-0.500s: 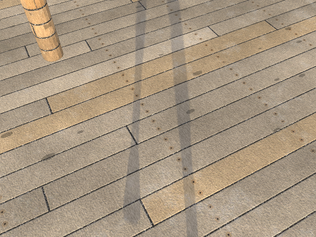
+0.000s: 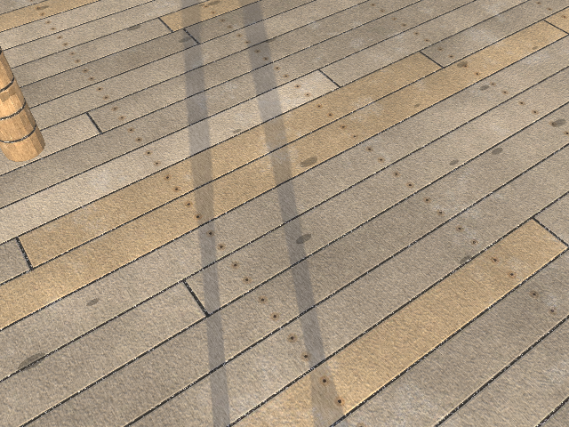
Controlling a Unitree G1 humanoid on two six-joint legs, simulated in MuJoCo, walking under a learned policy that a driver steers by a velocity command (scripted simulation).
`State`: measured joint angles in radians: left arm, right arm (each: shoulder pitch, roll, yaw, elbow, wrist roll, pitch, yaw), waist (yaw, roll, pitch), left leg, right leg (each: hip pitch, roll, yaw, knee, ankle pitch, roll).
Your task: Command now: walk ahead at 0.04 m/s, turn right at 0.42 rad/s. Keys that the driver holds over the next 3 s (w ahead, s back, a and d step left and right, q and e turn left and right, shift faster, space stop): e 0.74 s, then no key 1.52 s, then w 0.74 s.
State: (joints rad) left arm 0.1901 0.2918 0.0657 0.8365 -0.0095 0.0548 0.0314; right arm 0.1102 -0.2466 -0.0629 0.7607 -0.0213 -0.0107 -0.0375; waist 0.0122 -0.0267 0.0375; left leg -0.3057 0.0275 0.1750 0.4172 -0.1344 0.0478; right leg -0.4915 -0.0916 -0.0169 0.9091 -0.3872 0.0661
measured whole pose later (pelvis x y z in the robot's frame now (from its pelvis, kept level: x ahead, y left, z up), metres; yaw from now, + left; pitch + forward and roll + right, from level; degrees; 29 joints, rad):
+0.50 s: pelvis +0.02 -0.04 +0.01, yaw -17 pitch +3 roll +2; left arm 0.19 0.31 0.08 0.70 -0.01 0.03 0.04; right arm 0.07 -0.29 -0.09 0.80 0.01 0.00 -0.04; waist 0.02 0.01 0.03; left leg -0.46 -0.02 -0.09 0.77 -0.33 -0.08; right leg -0.29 0.06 0.14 0.47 -0.22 -0.05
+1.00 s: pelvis +0.03 -0.03 +0.00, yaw -31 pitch +1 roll +0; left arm 0.17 0.29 0.06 0.64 -0.01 0.05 0.01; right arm 0.16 -0.28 -0.06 0.80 0.02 0.01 -0.01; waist -0.03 0.00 0.06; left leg -0.23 0.06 0.05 0.48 -0.26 -0.02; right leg -0.28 -0.01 0.02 0.56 -0.27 0.05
